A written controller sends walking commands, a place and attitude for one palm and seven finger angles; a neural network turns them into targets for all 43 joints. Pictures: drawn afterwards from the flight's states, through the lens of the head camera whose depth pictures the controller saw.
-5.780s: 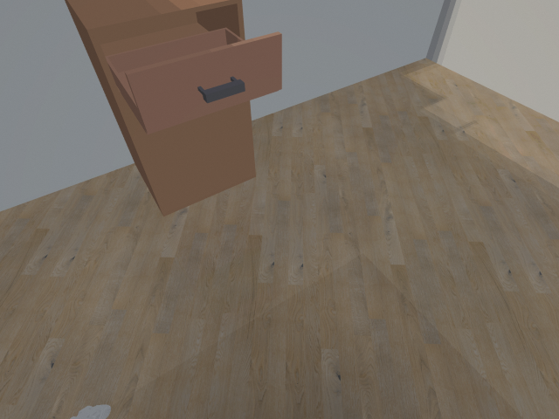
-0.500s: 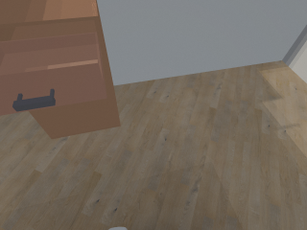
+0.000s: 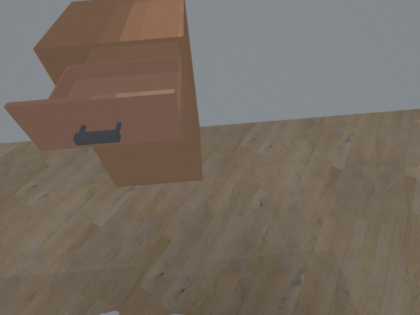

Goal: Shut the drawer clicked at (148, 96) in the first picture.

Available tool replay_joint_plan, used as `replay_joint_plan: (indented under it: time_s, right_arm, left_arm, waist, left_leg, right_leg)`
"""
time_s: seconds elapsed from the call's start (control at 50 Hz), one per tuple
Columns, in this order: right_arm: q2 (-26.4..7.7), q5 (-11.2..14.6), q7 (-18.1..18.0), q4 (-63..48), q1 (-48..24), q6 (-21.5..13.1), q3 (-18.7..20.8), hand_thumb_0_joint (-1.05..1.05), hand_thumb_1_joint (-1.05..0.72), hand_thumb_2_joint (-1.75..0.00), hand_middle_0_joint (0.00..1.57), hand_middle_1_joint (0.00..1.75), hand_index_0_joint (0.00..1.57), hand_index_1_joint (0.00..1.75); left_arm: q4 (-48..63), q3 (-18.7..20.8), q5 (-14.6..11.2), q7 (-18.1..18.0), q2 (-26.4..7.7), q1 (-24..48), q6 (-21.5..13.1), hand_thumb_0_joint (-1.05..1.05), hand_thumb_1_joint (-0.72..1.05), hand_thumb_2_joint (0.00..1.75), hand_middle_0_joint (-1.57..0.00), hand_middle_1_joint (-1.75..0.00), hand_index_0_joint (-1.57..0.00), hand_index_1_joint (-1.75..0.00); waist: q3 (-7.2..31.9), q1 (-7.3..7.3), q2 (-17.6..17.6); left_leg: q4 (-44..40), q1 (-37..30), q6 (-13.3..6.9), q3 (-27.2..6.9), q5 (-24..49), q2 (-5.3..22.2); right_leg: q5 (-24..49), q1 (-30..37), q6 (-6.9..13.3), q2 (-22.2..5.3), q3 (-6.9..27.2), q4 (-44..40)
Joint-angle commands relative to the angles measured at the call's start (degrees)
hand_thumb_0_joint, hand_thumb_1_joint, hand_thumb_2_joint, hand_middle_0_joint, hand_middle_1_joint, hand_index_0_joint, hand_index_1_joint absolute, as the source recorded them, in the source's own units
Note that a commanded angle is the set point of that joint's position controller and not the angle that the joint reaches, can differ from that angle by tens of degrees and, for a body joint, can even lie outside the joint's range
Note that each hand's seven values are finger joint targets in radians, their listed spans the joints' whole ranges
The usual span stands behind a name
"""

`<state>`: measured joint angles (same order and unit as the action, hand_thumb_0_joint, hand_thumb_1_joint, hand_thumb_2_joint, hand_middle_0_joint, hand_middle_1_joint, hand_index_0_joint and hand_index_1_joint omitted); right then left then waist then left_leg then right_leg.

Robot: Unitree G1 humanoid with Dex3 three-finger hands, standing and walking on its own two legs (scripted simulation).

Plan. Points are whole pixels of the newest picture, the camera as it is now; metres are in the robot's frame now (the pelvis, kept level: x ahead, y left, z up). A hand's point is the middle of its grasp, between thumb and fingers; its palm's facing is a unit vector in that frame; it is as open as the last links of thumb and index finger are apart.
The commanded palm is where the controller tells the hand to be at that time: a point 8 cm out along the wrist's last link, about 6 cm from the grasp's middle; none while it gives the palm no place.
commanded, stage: take the last steps up to it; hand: left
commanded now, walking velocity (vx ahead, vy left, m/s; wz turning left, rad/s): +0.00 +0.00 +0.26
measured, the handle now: (99, 132) +0.58 +0.36 -0.02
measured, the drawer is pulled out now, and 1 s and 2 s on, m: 0.30 0.30 0.30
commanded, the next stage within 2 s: come to a stop and stand still in 1.10 s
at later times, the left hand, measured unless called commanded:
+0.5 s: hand out of the picture -0.08 +0.24 -0.17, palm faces +0.21 -0.96 -0.20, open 7.4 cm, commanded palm none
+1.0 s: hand (129, 238) +0.32 +0.24 -0.16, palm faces +0.05 -0.98 -0.19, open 7.4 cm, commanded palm none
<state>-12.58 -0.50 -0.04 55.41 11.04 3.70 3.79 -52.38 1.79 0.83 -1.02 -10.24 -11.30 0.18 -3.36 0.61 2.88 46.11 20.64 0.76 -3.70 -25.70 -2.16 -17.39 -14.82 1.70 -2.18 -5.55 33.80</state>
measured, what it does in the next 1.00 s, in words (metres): walks ahead: left foot, then right foot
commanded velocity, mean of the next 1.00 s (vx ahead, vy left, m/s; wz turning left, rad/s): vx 0.28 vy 0.03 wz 0.04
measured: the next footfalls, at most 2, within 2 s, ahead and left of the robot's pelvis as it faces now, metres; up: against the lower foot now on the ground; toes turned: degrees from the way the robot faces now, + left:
left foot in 0.44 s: +0.05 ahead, +0.17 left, +0.00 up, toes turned +13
right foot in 1.00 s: +0.32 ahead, -0.03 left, +0.00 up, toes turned +1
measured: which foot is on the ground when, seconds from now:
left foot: up 0.00-0.42, down 0.44-1.00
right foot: down 0.00-0.44, up 0.46-0.98, down 1.00-1.00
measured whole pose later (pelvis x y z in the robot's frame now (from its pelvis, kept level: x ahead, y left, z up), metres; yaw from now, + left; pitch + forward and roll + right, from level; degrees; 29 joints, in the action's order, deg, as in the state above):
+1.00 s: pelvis +0.20 +0.06 -0.01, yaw +5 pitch -2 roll +1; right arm -5.1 -0.7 -1.8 68.9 30.8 -3.1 1.0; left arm -56.3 2.6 1.1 0.9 -9.4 -4.6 -2.7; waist -4.1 3.8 -0.1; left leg 30.5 -3.7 -0.2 7.6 -28.0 0.9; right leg -7.7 -24.0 4.2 -2.6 -7.4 34.4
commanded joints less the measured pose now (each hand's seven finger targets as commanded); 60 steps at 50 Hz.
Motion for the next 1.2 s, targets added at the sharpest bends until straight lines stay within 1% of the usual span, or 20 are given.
replay_joint_plan:
  time_s: [0.0, 0.2, 0.32, 0.38, 0.4, 0.42, 0.44, 0.46, 0.52, 0.58, 0.68, 0.84, 0.88, 0.92, 0.94, 0.96, 0.98, 1.02, 1.1, 1.18]
  right_arm:
    - [-5.12, -0.36, 0.55, -3.01, 0.11, -0.53, 1.94, 0.00, -0.90, -0.90, 0.20, 0.30, 0.20, 0.30]
    - [-3.05, -0.83, 1.97, -3.02, -5.57, -2.05, 0.77, 0.00, -0.90, -0.90, 0.20, 0.30, 0.20, 0.30]
    - [-1.06, -0.48, 2.13, -2.69, -3.71, -3.39, -0.16, 0.00, -0.90, -0.90, 0.20, 0.30, 0.20, 0.30]
    - [-1.43, -0.46, 1.41, 0.53, 4.49, -4.51, -0.43, 0.00, -0.90, -0.90, 0.20, 0.30, 0.20, 0.30]
    - [-4.04, -0.40, 0.75, 2.16, 9.50, -4.93, 0.14, 0.00, -0.90, -0.90, 0.20, 0.30, 0.20, 0.30]
    - [-9.11, -1.05, 0.11, 3.62, 15.16, -5.21, 1.33, 0.00, -0.90, -0.90, 0.20, 0.30, 0.20, 0.30]
    - [-11.78, -1.04, -0.50, 4.32, 19.76, -4.99, 1.64, 0.00, -0.90, -0.90, 0.20, 0.30, 0.20, 0.30]
    - [-10.50, -1.01, -0.87, 4.64, 17.54, -5.10, 1.15, 0.00, -0.90, -0.90, 0.20, 0.30, 0.20, 0.30]
    - [-4.00, -0.45, -1.32, 3.04, 10.11, -6.45, -0.91, 0.00, -0.90, -0.90, 0.20, 0.30, 0.20, 0.30]
    - [-2.40, -0.07, -1.59, 4.11, 11.69, -7.82, -1.16, 0.00, -0.90, -0.90, 0.20, 0.30, 0.20, 0.30]
    - [-1.85, 0.11, -2.00, 6.44, 15.12, -8.57, -1.39, 0.00, -0.90, -0.90, 0.20, 0.30, 0.20, 0.30]
    - [-1.23, -0.98, -2.46, 10.73, 22.18, -8.44, -1.43, 0.00, -0.90, -0.90, 0.20, 0.30, 0.20, 0.30]
    - [-2.22, -1.02, -2.51, 10.91, 21.35, -8.22, -1.27, 0.00, -0.90, -0.90, 0.20, 0.30, 0.20, 0.30]
    - [-3.03, -0.66, -2.44, 11.07, 20.48, -8.05, -1.16, 0.00, -0.90, -0.90, 0.20, 0.30, 0.20, 0.30]
    - [-3.17, -0.12, -2.20, 10.53, 19.41, -8.14, -1.07, 0.00, -0.90, -0.90, 0.20, 0.30, 0.20, 0.30]
    - [-1.00, 0.61, -1.69, 9.45, 20.29, -8.33, -1.00, 0.00, -0.90, -0.90, 0.20, 0.30, 0.20, 0.30]
    - [1.00, 0.96, -1.86, 8.17, 21.33, -8.37, -1.03, 0.00, -0.90, -0.90, 0.20, 0.30, 0.20, 0.30]
    - [1.81, 0.40, -1.74, 6.34, 15.67, -7.10, -0.72, 0.00, -0.90, -0.90, 0.20, 0.30, 0.20, 0.30]
    - [4.39, -0.81, -0.86, 7.29, 17.72, -4.32, -0.79, 0.00, -0.90, -0.90, 0.20, 0.30, 0.20, 0.30]
    - [4.76, -0.93, -0.30, 5.72, 14.83, -3.71, -1.09, 0.00, -0.90, -0.90, 0.20, 0.30, 0.20, 0.30]
  left_arm:
    - [3.39, 3.01, 0.37, -1.34, -10.69, -0.19, -0.65, 0.00, 0.90, 0.90, -0.20, -0.30, -0.20, -0.30]
    - [-3.60, 3.38, 0.99, -0.51, -10.67, -13.01, -2.84, 0.00, 0.90, 0.90, -0.20, -0.30, -0.20, -0.30]
    - [-6.46, 3.40, 1.35, -0.01, -11.20, -13.19, -2.78, 0.00, 0.90, 0.90, -0.20, -0.30, -0.20, -0.30]
    - [-7.53, 3.18, 0.69, 0.25, -10.16, -10.45, -2.13, 0.00, 0.90, 0.90, -0.20, -0.30, -0.20, -0.30]
    - [-7.33, 2.59, 0.67, 0.51, -8.07, -10.39, -1.89, 0.00, 0.90, 0.90, -0.20, -0.30, -0.20, -0.30]
    - [-5.91, 1.88, 0.39, 0.85, -4.28, -9.24, -1.57, 0.00, 0.90, 0.90, -0.20, -0.30, -0.20, -0.30]
    - [-3.32, 1.29, 0.71, 0.80, -3.18, -5.33, -1.72, 0.00, 0.90, 0.90, -0.20, -0.30, -0.20, -0.30]
    - [-3.30, 1.42, 1.11, 0.56, -3.46, -3.48, -1.43, 0.00, 0.90, 0.90, -0.20, -0.30, -0.20, -0.30]
    - [-6.50, 1.73, 0.93, 1.73, -3.54, -6.24, -1.55, 0.00, 0.90, 0.90, -0.20, -0.30, -0.20, -0.30]
    - [-7.87, 1.76, 0.86, 1.57, -2.52, -8.65, -0.99, 0.00, 0.90, 0.90, -0.20, -0.30, -0.20, -0.30]
    - [-5.61, 2.09, 0.53, 1.60, -2.41, -3.36, -0.35, 0.00, 0.90, 0.90, -0.20, -0.30, -0.20, -0.30]
    - [-0.25, 1.46, 0.16, 1.98, -0.71, 10.42, -1.42, 0.00, 0.90, 0.90, -0.20, -0.30, -0.20, -0.30]
    - [-0.46, 1.46, 0.08, 1.93, -0.87, 8.26, -1.79, 0.00, 0.90, 0.90, -0.20, -0.30, -0.20, -0.30]
    - [-3.56, 1.95, 0.37, 1.51, -2.39, -1.61, -2.56, 0.00, 0.90, 0.90, -0.20, -0.30, -0.20, -0.30]
    - [-6.05, 2.69, 0.55, 1.26, -4.66, -9.47, -3.20, 0.00, 0.90, 0.90, -0.20, -0.30, -0.20, -0.30]
    - [-8.27, 4.13, 0.78, 0.53, -9.98, -17.63, -4.02, 0.00, 0.90, 0.90, -0.20, -0.30, -0.20, -0.30]
    - [-9.34, 4.57, -0.24, 0.39, -14.08, -21.09, -3.96, 0.00, 0.90, 0.90, -0.20, -0.30, -0.20, -0.30]
    - [-6.64, 3.95, -0.55, -0.16, -11.53, -11.62, -3.43, 0.00, 0.90, 0.90, -0.20, -0.30, -0.20, -0.30]
    - [-4.86, 1.90, 0.20, -0.70, -4.36, -1.74, -3.80, 0.00, 0.90, 0.90, -0.20, -0.30, -0.20, -0.30]
    - [-4.90, 2.00, 0.22, -0.15, -4.36, -2.58, -3.55, 0.00, 0.90, 0.90, -0.20, -0.30, -0.20, -0.30]
  waist:
    - [0.12, 0.18, -10.26]
    - [-0.08, -5.51, -10.30]
    - [0.10, -4.41, -11.78]
    - [0.56, -0.24, -9.08]
    - [2.04, 2.13, -0.53]
    - [1.18, 4.63, 14.52]
    - [-2.03, 5.89, 13.81]
    - [-3.32, 5.10, 12.50]
    - [-5.96, 0.49, 4.08]
    - [-3.43, -1.09, 2.25]
    - [-5.13, -1.17, 1.75]
    - [-7.88, 2.66, 2.30]
    - [-5.93, 1.24, 3.45]
    - [0.03, -3.00, 1.93]
    - [4.26, -6.51, 1.21]
    - [11.84, -8.74, -6.66]
    - [16.12, -7.27, -12.40]
    - [7.56, -5.21, -7.78]
    - [0.69, 1.69, -6.49]
    - [-0.20, 1.22, -8.77]
  left_leg:
    - [22.20, 7.98, 0.67, -0.28, 1.25, 2.81]
    - [5.33, 11.03, 1.43, 5.13, 3.24, 5.93]
    - [-8.02, 1.41, -0.29, 8.42, 2.23, 4.85]
    - [-21.51, -16.14, -0.47, 12.72, 9.54, 2.89]
    - [-24.30, -24.79, -1.22, 8.92, 6.19, 5.65]
    - [-31.48, -27.78, -5.50, -8.77, -4.75, 18.13]
    - [-37.50, -24.98, -10.23, -18.29, -6.65, 24.93]
    - [-38.54, -21.26, -11.03, -18.78, -8.88, 25.03]
    - [-38.52, -14.87, -9.56, -7.19, 5.42, 19.07]
    - [-37.20, -17.31, -8.98, -0.19, 24.50, 16.24]
    - [-37.53, -19.68, -11.00, 0.97, 30.80, 17.30]
    - [-33.03, -23.75, -10.36, 3.25, 43.36, 18.23]
    - [-28.89, -23.20, -9.52, 5.14, 52.59, 17.67]
    - [-17.20, -21.10, -7.31, 6.93, 62.14, 15.64]
    - [-7.26, -13.90, -5.40, 8.30, 56.64, 13.49]
    - [9.17, -0.85, -2.91, 11.06, 35.13, 8.05]
    - [27.63, 7.17, -1.23, 10.27, -7.59, 1.55]
    - [33.56, 9.80, -1.96, 2.60, -3.24, 6.28]
    - [20.01, 2.48, -0.31, 4.34, 5.04, 9.35]
    - [8.07, 0.76, 0.96, 7.18, 9.52, 8.59]
  right_leg:
    - [11.51, 0.67, 6.42, -16.61, 13.83, -18.45]
    - [-6.12, 12.35, 6.50, -18.58, 14.11, -24.47]
    - [-6.12, 7.54, 6.18, -17.84, 10.40, -23.81]
    - [-10.79, -3.37, 2.54, -13.03, 3.45, -17.88]
    - [-11.68, -9.72, 0.69, -10.04, 0.97, -9.90]
    - [-13.73, -19.46, -2.10, -3.39, -5.26, 5.86]
    - [-16.23, -25.65, -2.27, -0.89, -3.34, 17.63]
    - [-14.80, -26.64, -1.30, -2.98, 1.21, 24.90]
    - [-1.47, -23.62, -1.38, -5.83, 3.16, 29.86]
    - [3.72, -22.33, -2.72, -5.03, 2.64, 30.13]
    - [6.93, -26.96, -3.50, -5.46, 3.09, 27.86]
    - [5.40, -23.66, -0.78, -3.29, -0.24, 9.92]
    - [3.78, -16.13, 0.57, -0.79, -2.15, 5.35]
    - [7.53, -1.20, 1.77, 2.90, -4.51, -0.27]
    - [12.94, 12.18, 2.79, 1.49, -2.30, -2.53]
    - [25.07, 27.49, 7.95, -11.95, 13.46, -3.12]
    - [40.57, 30.63, 15.36, -25.72, 30.65, -9.92]
    - [24.88, 14.50, 15.08, -23.66, 28.40, -15.93]
    - [11.60, -6.01, 8.18, -14.85, 10.44, -22.10]
    - [4.26, -8.09, 7.31, -11.78, 7.86, -24.84]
